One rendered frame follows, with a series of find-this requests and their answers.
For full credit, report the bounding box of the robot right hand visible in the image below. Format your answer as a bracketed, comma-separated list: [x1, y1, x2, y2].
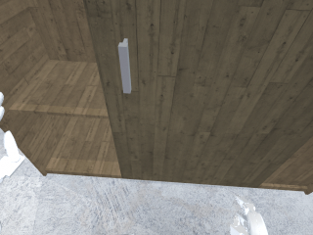
[230, 194, 268, 235]

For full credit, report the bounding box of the robot left hand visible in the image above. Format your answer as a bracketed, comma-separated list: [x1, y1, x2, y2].
[0, 92, 25, 183]

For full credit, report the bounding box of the handle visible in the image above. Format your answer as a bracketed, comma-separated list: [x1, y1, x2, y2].
[117, 38, 132, 94]

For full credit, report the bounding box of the wardrobe door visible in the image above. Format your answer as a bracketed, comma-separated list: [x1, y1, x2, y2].
[83, 0, 313, 188]
[263, 136, 313, 186]

